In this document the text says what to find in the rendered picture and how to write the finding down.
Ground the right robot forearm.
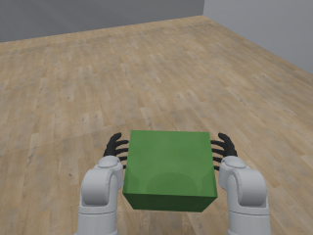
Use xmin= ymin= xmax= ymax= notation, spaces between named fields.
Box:
xmin=218 ymin=156 xmax=272 ymax=235

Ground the carton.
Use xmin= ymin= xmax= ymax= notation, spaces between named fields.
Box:
xmin=122 ymin=130 xmax=218 ymax=212

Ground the robot left hand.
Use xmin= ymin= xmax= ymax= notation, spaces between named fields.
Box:
xmin=103 ymin=132 xmax=129 ymax=169

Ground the robot right hand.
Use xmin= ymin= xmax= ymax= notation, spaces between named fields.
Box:
xmin=210 ymin=132 xmax=238 ymax=171

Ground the left robot forearm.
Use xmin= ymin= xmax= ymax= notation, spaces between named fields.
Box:
xmin=73 ymin=156 xmax=124 ymax=235

